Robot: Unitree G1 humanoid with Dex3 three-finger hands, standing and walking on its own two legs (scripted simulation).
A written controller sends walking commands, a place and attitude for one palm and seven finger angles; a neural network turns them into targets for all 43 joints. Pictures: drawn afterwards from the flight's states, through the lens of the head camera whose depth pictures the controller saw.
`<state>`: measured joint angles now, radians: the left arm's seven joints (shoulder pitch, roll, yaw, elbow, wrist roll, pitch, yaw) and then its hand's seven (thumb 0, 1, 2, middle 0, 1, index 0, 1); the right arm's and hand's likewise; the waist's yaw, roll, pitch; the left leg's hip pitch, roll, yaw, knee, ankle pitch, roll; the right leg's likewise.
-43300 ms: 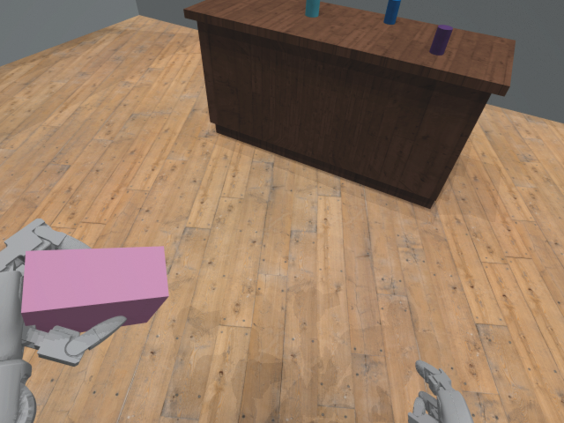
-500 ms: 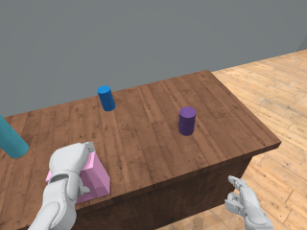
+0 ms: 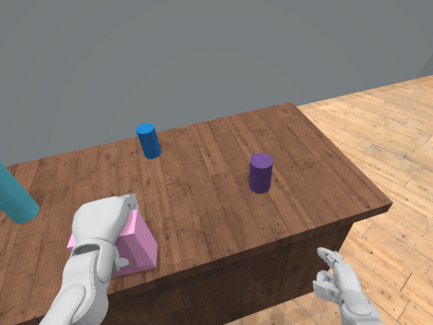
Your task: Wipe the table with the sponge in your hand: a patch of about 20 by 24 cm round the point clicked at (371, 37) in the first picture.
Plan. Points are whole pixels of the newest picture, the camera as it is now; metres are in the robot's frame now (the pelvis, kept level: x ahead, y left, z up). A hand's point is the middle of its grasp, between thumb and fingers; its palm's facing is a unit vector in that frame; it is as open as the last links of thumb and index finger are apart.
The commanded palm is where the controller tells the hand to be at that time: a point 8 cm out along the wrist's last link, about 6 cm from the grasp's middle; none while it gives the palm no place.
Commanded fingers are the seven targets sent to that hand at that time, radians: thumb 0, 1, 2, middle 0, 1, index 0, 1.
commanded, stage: move the sponge above the wiping area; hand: left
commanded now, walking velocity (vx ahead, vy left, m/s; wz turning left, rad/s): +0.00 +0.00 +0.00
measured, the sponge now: (121, 251) +0.23 +0.25 +0.01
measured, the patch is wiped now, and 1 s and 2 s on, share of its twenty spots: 0.00 0.00 0.00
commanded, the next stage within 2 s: lower the sponge onto the table in 0.22 s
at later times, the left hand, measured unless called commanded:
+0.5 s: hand (118, 219) +0.26 +0.24 +0.07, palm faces +0.05 -0.09 -1.00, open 9.8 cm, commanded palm +0.23 +0.25 +0.14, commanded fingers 0.00 0.10 1.30 -1.20 -1.60 -1.20 -1.60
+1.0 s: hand (102, 225) +0.25 +0.28 +0.06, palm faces +0.04 -0.09 -0.99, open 9.8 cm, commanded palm +0.22 +0.27 +0.12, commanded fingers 0.00 0.10 1.30 -1.20 -1.60 -1.20 -1.60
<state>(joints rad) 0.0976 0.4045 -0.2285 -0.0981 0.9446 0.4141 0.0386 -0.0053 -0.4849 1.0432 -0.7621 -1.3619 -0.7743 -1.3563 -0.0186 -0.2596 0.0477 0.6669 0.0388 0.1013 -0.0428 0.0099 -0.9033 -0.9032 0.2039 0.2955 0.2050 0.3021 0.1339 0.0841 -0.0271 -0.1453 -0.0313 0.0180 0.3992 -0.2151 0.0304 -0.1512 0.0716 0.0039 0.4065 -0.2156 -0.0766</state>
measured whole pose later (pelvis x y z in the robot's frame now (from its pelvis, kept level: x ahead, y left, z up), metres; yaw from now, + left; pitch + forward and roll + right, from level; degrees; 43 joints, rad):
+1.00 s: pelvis +0.01 +0.00 +0.00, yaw +0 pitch -1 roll +0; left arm 0.06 0.42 -0.14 0.01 0.94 0.38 0.12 -0.01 -0.49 1.05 -0.76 -1.36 -0.77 -1.35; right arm 0.00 -0.26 0.03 0.69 0.05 0.08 -0.06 0.01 -0.90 -0.90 0.20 0.30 0.20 0.30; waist 0.13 0.08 -0.04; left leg -0.17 -0.02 0.01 0.42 -0.23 0.03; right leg -0.16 0.08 0.00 0.40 -0.22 -0.08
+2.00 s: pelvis -0.01 +0.00 +0.00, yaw +1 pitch +1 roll +0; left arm -0.18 0.39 -0.16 0.37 0.97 0.38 0.13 -0.02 -0.50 1.05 -0.77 -1.35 -0.78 -1.34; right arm 0.03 -0.25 0.04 0.71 0.07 0.11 -0.08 0.01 -0.90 -0.90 0.20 0.30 0.21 0.30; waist 0.09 0.07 -0.06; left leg -0.26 -0.03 0.00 0.44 -0.21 0.03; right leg -0.25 0.07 -0.01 0.43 -0.21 -0.08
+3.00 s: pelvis -0.01 -0.01 -0.02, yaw +1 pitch +11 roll -1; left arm -0.64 0.56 0.01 1.01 1.02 0.11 0.21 0.02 -0.53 1.07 -0.80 -1.33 -0.81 -1.33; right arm 0.20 -0.29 0.00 0.74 0.09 0.12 -0.06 0.01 -0.90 -0.90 0.20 0.30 0.21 0.30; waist -0.02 0.05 -0.11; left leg -0.53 -0.01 -0.02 0.59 -0.26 0.02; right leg -0.50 0.10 -0.04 0.53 -0.23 -0.08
